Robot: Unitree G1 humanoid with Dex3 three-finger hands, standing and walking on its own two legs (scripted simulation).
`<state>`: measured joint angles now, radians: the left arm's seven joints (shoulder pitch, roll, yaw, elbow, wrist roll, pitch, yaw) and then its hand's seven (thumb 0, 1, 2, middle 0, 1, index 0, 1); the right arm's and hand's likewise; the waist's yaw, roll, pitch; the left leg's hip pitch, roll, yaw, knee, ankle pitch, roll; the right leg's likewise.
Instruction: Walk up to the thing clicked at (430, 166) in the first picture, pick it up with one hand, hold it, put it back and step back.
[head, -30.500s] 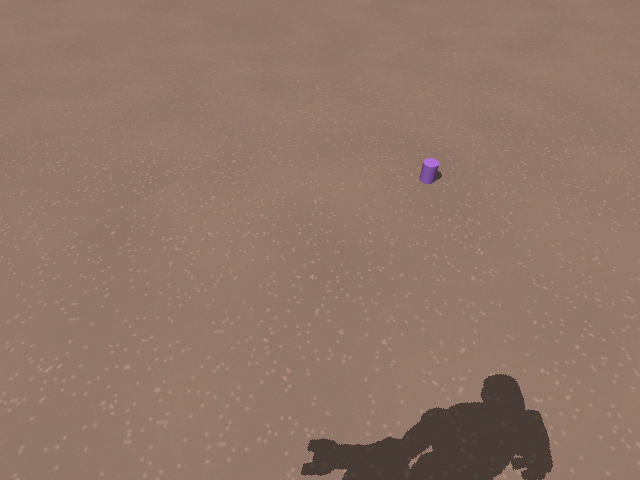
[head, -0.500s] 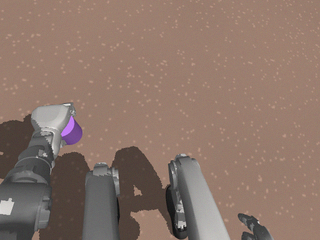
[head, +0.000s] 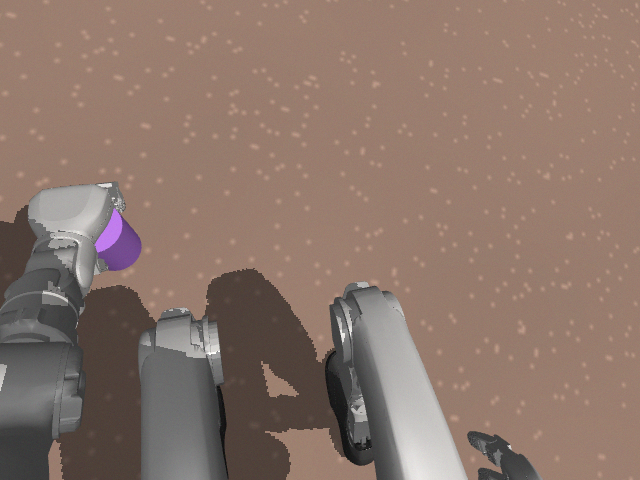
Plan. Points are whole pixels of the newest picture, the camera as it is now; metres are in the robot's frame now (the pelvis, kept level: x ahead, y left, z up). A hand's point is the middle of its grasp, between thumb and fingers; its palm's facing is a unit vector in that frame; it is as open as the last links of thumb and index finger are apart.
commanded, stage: crouch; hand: left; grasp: from above
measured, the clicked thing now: (105, 238) +0.44 +0.25 -0.24
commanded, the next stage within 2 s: lower in 0.18 s
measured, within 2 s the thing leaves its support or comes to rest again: rests again in 0.84 s
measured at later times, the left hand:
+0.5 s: hand (99, 236) +0.44 +0.26 -0.24, palm faces -0.51 -0.06 -0.86, open 10.0 cm
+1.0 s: hand (117, 236) +0.45 +0.25 -0.29, palm faces -0.48 -0.07 -0.88, open 10.0 cm
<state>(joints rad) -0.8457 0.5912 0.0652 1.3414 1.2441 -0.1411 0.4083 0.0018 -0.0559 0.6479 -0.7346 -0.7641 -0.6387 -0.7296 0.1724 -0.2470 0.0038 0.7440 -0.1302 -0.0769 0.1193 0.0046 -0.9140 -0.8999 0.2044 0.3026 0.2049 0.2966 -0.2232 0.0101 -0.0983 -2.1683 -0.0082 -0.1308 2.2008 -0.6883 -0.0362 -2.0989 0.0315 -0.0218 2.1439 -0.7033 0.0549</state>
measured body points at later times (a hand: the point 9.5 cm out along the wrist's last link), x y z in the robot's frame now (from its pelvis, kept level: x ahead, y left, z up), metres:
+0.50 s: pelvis +0.00 +0.00 -0.04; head +0.25 +0.05 +0.33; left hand +0.47 +0.26 -0.19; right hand +0.03 -0.28 -0.15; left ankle +0.07 +0.13 -0.36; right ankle +0.09 -0.14 -0.36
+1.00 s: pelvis +0.00 +0.00 -0.08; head +0.27 +0.06 +0.28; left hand +0.47 +0.25 -0.24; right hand +0.03 -0.28 -0.18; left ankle +0.07 +0.13 -0.36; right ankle +0.09 -0.14 -0.36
